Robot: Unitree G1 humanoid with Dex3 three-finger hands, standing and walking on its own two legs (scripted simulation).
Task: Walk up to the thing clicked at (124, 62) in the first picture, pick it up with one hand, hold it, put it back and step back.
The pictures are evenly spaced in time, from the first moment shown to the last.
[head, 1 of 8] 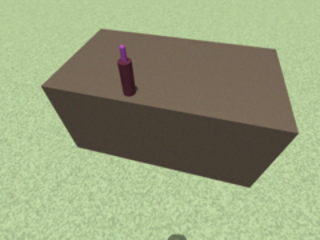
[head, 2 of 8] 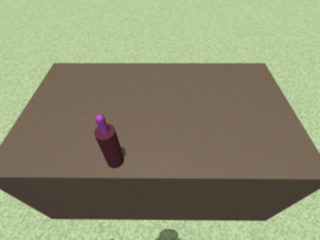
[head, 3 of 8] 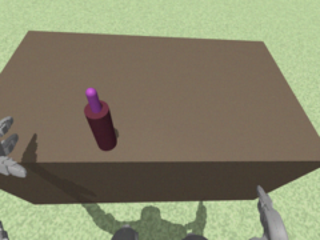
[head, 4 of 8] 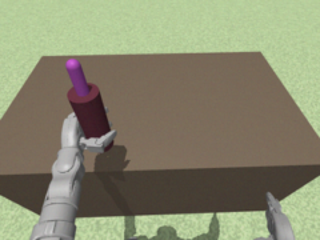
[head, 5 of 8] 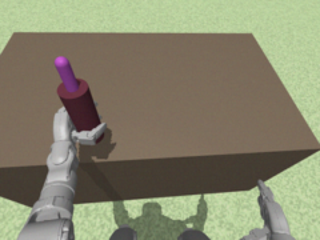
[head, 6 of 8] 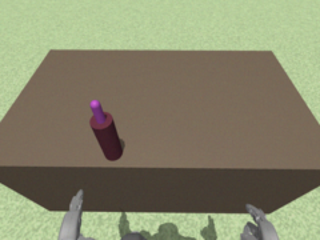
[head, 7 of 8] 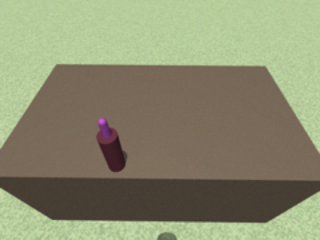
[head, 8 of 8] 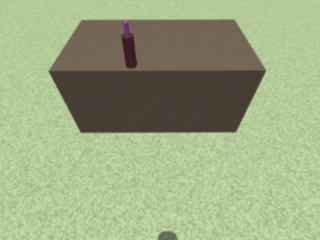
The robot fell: no
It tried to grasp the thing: yes
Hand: left
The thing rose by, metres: 0.23
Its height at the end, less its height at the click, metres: +0.00
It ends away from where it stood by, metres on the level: 0.01
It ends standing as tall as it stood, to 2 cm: yes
